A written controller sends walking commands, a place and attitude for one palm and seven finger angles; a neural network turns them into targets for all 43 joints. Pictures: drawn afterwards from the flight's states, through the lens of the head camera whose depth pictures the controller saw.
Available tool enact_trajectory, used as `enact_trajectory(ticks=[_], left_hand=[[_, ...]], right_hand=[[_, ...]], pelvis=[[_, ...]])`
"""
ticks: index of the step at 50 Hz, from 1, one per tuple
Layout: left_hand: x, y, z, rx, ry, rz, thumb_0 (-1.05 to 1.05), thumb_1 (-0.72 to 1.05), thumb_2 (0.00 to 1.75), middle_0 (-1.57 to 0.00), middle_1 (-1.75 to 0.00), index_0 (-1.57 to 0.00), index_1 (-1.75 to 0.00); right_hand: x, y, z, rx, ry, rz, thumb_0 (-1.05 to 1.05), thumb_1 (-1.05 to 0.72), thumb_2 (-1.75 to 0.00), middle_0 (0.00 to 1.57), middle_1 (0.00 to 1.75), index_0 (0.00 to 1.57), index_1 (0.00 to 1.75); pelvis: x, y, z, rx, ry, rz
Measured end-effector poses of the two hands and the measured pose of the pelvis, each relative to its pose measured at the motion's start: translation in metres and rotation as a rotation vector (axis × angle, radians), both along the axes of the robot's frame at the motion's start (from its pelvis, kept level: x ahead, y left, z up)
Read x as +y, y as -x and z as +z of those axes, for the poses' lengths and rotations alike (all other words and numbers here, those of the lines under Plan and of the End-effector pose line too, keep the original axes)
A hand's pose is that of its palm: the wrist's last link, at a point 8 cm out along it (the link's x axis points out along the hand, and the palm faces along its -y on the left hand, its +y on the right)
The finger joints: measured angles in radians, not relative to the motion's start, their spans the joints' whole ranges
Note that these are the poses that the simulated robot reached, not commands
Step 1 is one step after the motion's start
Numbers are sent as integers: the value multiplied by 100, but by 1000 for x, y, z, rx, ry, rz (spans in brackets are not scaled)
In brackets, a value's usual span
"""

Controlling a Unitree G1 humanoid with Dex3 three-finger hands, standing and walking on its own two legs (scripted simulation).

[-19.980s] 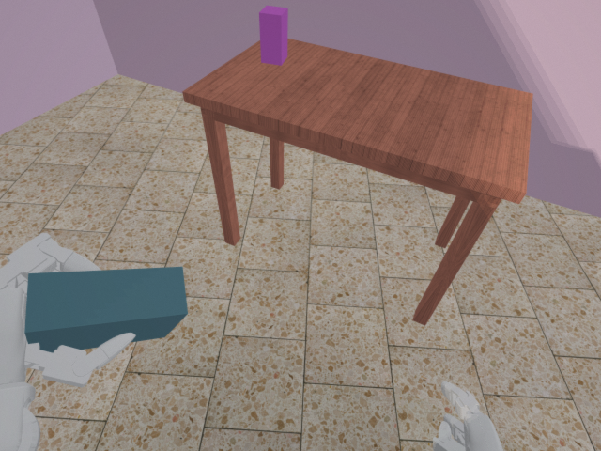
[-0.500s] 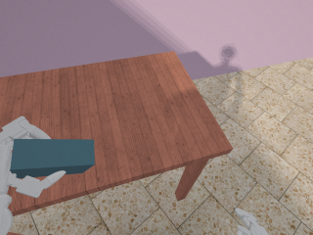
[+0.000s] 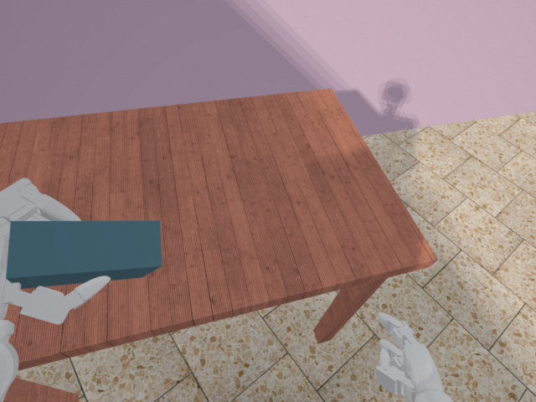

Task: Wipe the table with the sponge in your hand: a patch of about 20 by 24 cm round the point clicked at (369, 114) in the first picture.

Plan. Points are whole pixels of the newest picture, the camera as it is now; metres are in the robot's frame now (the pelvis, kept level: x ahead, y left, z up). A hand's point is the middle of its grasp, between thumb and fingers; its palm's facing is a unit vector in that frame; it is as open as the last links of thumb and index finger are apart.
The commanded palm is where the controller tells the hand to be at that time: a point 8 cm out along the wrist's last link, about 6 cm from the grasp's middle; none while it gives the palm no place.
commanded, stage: come to a stop and stand still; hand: left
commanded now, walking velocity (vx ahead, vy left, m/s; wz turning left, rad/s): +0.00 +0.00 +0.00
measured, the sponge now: (111, 253) +0.24 +0.22 +0.13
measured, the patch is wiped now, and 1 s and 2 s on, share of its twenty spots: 0.00 0.00 0.00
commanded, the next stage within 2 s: look again from close up in 0.14 s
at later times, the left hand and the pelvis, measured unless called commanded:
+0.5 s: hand (59, 257) +0.22 +0.25 +0.15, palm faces +0.31 -0.86 -0.40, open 9.5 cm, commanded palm +0.16 +0.28 +0.18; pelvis +0.00 +0.00 +0.00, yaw +0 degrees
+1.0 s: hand (116, 249) +0.23 +0.20 +0.16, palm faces +0.29 -0.90 -0.33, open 9.5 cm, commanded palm +0.17 +0.23 +0.18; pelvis -0.01 -0.04 +0.00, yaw -3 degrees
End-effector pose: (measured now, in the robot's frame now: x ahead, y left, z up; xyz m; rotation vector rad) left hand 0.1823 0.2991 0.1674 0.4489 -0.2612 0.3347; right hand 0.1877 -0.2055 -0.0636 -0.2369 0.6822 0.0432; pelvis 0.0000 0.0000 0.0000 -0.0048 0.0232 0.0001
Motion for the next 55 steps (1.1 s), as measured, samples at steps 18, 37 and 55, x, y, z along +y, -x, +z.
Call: enact_trajectory(ticks=[18, 37, 55], left_hand=[[-1, -6, 4, 56, -19, -53, -1, -43, 102, -78, -138, -80, -137], [-8, 14, 3, 34, 44, -12, -1, -43, 102, -78, -138, -80, -137], [-80, -14, 12, 21, 23, -133, -1, -43, 102, -78, -138, -80, -137]], right_hand=[[-22, 12, 2, 23, 29, -91, 2, -91, -90, 20, 30, 20, 30], [-16, 11, 9, -35, 3, -80, 1, -91, -90, 20, 30, 20, 30], [-78, 34, 4, -13, -4, -186, 1, -90, -90, 20, 30, 21, 30]], pelvis=[[4, -5, 2, -1, 15, 7], [-3, 6, 4, -25, 9, -11], [-52, 5, 2, -16, -8, -67]])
